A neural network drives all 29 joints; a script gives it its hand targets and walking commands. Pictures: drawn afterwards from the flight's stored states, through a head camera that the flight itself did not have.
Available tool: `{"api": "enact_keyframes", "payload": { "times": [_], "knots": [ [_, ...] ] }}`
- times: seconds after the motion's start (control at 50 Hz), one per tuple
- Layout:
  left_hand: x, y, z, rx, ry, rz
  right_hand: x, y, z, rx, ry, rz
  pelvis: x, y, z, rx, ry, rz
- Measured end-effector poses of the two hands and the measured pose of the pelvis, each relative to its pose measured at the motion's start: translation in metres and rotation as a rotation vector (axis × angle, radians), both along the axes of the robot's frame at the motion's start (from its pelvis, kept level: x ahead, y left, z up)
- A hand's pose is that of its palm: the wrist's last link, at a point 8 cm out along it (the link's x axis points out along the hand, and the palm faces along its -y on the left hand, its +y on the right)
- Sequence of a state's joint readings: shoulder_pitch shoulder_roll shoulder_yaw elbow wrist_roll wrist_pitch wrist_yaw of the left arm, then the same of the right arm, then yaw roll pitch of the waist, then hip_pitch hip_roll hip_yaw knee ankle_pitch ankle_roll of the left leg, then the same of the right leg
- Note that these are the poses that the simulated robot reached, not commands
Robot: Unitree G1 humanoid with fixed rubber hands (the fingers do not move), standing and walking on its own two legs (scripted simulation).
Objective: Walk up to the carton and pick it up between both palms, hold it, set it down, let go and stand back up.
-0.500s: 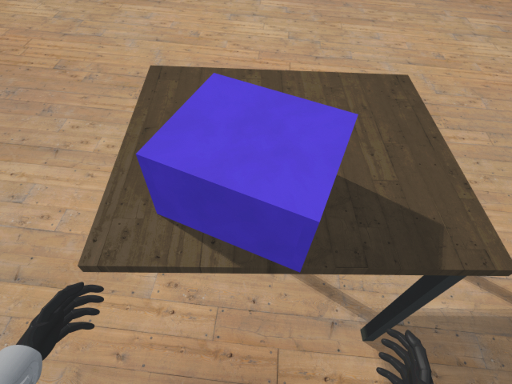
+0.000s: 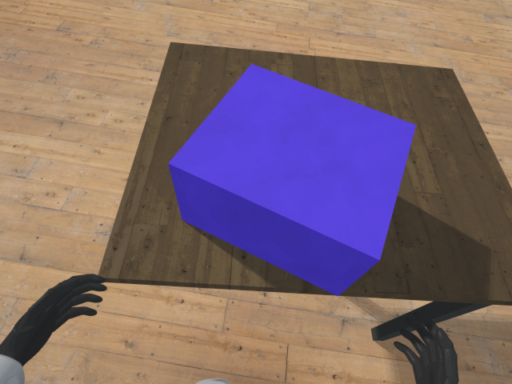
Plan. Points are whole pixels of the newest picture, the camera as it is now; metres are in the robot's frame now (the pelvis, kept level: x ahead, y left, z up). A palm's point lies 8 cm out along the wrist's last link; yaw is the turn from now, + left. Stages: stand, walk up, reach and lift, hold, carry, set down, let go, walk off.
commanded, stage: reach and lift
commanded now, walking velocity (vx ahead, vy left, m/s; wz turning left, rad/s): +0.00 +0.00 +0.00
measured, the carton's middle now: (292, 175) +0.45 +0.00 +0.01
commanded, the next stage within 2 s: none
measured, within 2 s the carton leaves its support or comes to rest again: neither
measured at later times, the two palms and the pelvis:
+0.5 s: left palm (34, 290) +0.19 +0.31 +0.06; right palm (469, 370) +0.15 -0.21 +0.06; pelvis -0.04 -0.01 +0.00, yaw +0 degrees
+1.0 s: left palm (63, 223) +0.27 +0.29 +0.10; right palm (478, 330) +0.20 -0.22 +0.07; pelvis -0.02 -0.03 +0.00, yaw +0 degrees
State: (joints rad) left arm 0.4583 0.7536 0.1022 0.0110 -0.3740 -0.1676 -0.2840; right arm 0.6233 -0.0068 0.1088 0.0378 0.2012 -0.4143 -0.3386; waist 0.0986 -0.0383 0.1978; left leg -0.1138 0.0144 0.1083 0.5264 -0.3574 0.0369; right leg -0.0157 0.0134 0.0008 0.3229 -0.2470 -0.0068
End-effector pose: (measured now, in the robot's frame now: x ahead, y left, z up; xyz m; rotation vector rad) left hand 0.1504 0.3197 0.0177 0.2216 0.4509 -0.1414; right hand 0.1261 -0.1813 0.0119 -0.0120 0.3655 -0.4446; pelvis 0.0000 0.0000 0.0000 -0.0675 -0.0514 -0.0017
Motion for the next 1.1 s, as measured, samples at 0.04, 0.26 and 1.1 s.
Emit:
{"api": "enact_keyframes", "payload": {
  "times": [0.04, 0.26, 1.1],
  "knots": [
    [0.004, -0.001, 0.004, -0.007, -0.012, -0.009, 0.005, 0.001, 0.001, 0.004, -0.022, -0.002, 0.0, 0.003, 0.001, -0.001, -0.003, 0.0],
    [0.012, 0.011, 0.021, 0.004, -0.045, -0.007, 0.01, -0.002, 0.011, 0.034, -0.059, -0.01, -0.012, 0.006, 0.001, 0.006, -0.034, -0.005],
    [0.14, -0.027, 0.086, -0.002, -0.11, 0.015, 0.088, -0.044, 0.063, 0.026, 0.031, 0.073, -0.009, -0.031, 0.005, 0.042, 0.0, 0.009]
  ]
}}
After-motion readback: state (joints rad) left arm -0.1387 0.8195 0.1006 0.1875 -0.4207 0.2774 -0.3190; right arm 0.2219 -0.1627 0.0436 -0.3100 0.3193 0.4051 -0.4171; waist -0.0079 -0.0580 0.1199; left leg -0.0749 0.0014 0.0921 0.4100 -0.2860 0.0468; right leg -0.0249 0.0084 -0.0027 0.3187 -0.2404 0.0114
